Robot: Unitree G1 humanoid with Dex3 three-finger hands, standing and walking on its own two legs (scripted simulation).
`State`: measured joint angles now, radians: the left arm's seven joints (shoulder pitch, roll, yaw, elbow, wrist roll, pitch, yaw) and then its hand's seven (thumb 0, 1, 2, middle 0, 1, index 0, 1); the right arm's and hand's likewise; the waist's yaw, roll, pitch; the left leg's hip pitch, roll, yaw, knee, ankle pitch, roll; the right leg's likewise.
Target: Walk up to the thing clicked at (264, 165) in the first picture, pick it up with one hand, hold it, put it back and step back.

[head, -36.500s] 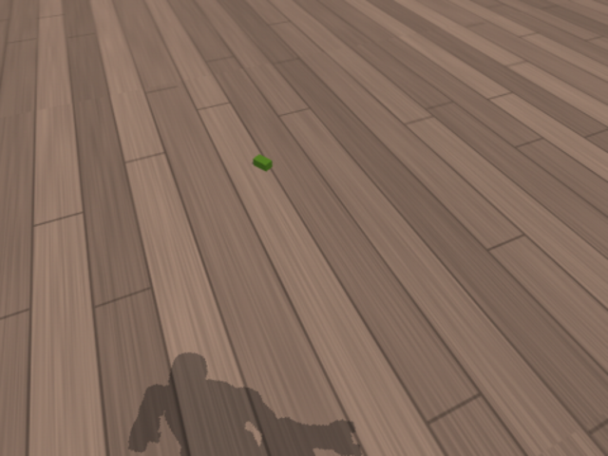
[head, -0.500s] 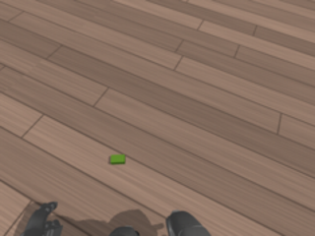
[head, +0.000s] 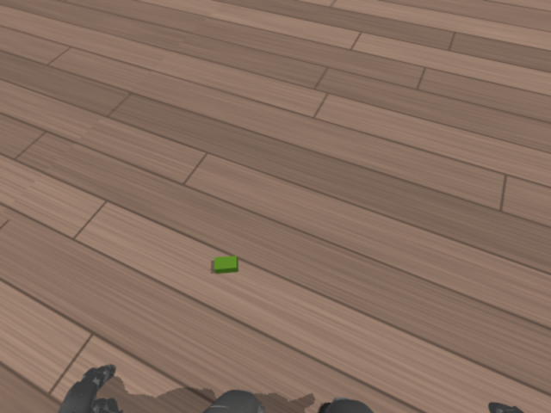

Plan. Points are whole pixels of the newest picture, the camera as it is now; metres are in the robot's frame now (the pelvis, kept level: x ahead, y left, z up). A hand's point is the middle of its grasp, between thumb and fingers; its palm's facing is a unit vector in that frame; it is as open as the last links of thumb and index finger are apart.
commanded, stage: step back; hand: left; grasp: from above
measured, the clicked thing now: (226, 264) +0.63 +0.25 -0.75
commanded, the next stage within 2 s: none
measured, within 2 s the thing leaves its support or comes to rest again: neither
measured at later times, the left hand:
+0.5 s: hand out of the picture -0.07 +0.26 -0.16, palm faces -0.06 -0.91 -0.41, open 7.4 cm
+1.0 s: hand out of the picture -0.19 +0.23 -0.15, palm faces +0.03 -0.93 -0.36, open 7.4 cm
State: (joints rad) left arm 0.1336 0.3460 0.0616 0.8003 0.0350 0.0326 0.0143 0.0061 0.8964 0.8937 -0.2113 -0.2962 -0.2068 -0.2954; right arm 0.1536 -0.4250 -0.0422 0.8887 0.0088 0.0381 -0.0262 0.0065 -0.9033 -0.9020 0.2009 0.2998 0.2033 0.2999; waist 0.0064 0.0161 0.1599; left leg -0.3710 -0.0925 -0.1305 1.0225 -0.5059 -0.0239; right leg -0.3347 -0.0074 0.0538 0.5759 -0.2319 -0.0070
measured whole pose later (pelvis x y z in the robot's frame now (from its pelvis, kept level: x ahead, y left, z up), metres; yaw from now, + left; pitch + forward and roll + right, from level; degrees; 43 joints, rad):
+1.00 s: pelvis -0.32 -0.03 -0.01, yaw +3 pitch -3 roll +0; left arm 0.11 0.38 0.07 0.79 0.01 0.08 0.01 0.00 0.90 0.89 -0.21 -0.30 -0.20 -0.29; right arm 0.21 -0.36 -0.03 0.88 -0.04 0.03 -0.01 0.01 -0.90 -0.90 0.20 0.30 0.21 0.30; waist -0.02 -0.03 0.17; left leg -0.28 -0.01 -0.04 0.64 -0.31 0.02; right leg -0.50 0.08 0.10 1.09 -0.52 -0.02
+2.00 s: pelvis -0.46 -0.08 +0.00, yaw +4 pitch -3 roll +0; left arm 0.25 0.34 0.05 0.98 0.04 -0.06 -0.01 0.01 0.90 0.89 -0.21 -0.30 -0.21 -0.30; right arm 0.23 -0.42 -0.07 0.98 -0.03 0.00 0.01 0.01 -0.90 -0.90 0.20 0.30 0.20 0.30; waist 0.04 0.05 0.06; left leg -0.39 -0.01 -0.10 0.89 -0.43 0.01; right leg -0.23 -0.01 -0.06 0.54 -0.27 -0.03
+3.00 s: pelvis -0.43 -0.04 +0.02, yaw +3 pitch -2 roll +0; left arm 0.10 0.35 0.00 1.15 0.01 -0.02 -0.01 0.00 0.90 0.89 -0.21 -0.30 -0.20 -0.29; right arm 0.10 -0.36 -0.01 1.16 -0.01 -0.01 0.01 0.01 -0.90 -0.90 0.20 0.30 0.20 0.30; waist -0.01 0.01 0.06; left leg -0.16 0.03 0.00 0.34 -0.14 -0.02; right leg -0.08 -0.03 -0.01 0.33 -0.20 0.03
